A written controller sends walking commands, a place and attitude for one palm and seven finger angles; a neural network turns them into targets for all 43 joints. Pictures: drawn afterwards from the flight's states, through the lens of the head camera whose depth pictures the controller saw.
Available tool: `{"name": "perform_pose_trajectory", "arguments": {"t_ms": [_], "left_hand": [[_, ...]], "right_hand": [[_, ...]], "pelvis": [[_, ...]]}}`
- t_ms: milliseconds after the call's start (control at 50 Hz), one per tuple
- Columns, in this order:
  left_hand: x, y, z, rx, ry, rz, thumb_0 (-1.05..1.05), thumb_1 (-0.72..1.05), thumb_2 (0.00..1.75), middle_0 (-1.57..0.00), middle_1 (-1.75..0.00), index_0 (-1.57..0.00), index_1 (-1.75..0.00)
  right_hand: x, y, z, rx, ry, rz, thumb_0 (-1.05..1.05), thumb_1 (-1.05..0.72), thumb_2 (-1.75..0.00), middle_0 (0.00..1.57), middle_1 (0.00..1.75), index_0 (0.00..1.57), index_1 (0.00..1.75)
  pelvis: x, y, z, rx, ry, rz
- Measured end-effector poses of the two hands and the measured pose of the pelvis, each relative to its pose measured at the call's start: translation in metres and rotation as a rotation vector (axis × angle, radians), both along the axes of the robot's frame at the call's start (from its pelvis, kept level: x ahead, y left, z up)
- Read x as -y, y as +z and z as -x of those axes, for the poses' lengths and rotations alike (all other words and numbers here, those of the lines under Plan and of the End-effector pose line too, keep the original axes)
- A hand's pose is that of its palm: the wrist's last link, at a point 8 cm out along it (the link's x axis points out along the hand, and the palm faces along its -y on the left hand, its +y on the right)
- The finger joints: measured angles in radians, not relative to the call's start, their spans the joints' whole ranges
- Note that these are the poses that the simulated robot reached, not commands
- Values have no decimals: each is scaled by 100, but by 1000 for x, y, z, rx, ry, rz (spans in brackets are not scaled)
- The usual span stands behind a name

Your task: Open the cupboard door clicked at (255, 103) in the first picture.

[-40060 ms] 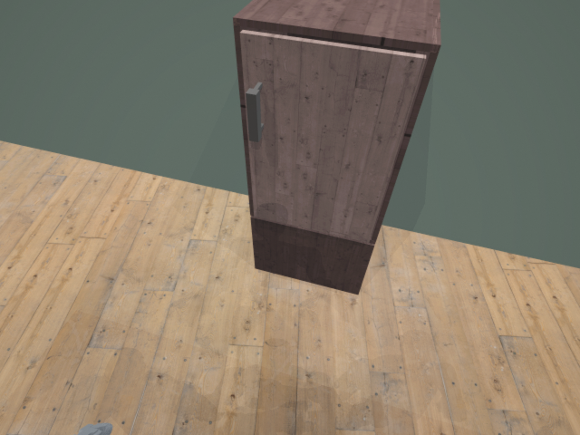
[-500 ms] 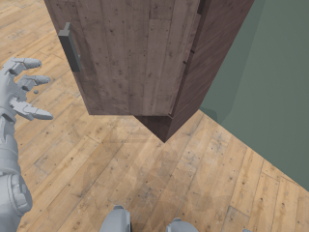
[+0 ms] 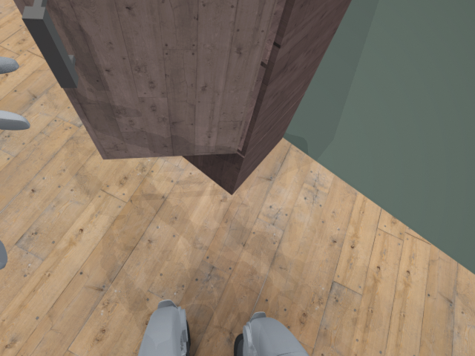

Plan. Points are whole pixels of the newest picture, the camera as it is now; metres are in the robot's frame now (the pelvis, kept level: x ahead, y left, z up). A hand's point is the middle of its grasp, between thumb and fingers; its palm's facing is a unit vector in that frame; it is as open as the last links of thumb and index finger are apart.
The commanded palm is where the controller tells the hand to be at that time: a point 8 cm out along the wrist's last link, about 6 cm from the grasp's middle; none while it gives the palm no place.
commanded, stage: move the hooked fingers beside the handle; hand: left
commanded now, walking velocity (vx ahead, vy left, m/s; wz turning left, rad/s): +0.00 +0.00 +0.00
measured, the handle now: (56, 42) +0.60 +0.27 +0.09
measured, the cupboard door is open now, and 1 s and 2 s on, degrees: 46 46 46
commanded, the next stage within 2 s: slide the fingers in behind the handle in 1.08 s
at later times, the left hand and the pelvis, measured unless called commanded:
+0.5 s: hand out of the picture +0.55 +0.33 +0.10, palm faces +0.08 -1.00 -0.01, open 14.0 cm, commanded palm +0.55 +0.35 +0.09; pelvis +0.00 +0.02 -0.01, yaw -2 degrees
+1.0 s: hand (4, 56) +0.55 +0.32 +0.10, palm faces +0.08 -1.00 +0.00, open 14.0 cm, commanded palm +0.56 +0.34 +0.09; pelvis +0.01 +0.02 -0.01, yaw -1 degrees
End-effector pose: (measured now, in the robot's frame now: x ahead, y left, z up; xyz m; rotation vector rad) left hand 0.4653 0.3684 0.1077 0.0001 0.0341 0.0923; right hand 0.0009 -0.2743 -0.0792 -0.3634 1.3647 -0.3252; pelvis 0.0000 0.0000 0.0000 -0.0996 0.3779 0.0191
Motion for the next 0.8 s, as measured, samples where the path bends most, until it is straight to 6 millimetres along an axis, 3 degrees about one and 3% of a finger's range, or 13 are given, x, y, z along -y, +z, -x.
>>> {"name": "perform_pose_trajectory", "arguments": {"t_ms": [380,580,800], "left_hand": [[-12,2,-53,6,1,-1,-1,-50,30,-30,-120,-30,-120],[-21,-13,-61,-12,-9,0,-1,-49,30,-30,-120,-30,-120],[-22,-13,-60,-15,-12,2,-1,-50,30,-30,-120,-29,-120]], "right_hand": [[-21,-2,26,-105,-46,9,0,-91,-90,21,30,20,30],[-35,-2,34,-161,-57,-3,0,-91,-90,21,30,20,30],[-38,4,24,-155,-42,-7,0,-91,-90,21,30,20,30]], "pelvis": [[-11,-12,-2,-79,-12,33],[-18,-14,-5,-105,-12,44],[-23,-9,-9,-98,1,49]]}}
